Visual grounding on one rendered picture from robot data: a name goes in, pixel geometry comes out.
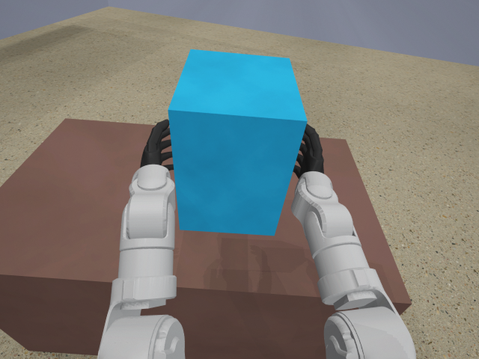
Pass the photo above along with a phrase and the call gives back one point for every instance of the left robot hand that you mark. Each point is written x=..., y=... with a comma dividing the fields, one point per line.
x=152, y=152

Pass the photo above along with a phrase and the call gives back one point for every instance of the pedestal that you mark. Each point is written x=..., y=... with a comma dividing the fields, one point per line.
x=239, y=296

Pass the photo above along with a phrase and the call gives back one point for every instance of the robot left upper arm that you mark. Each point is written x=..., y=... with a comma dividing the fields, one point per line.
x=144, y=337

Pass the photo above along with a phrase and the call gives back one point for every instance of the right robot hand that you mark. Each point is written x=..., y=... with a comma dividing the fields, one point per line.
x=311, y=158

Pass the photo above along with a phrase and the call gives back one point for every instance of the left robot forearm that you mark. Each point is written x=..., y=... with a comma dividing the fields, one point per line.
x=145, y=274

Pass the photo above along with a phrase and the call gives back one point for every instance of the carton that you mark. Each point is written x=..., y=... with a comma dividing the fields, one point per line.
x=236, y=124

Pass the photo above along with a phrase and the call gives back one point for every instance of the right robot forearm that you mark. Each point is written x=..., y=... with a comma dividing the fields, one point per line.
x=345, y=278

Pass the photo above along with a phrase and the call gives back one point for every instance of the robot right upper arm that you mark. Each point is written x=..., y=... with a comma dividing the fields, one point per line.
x=370, y=333

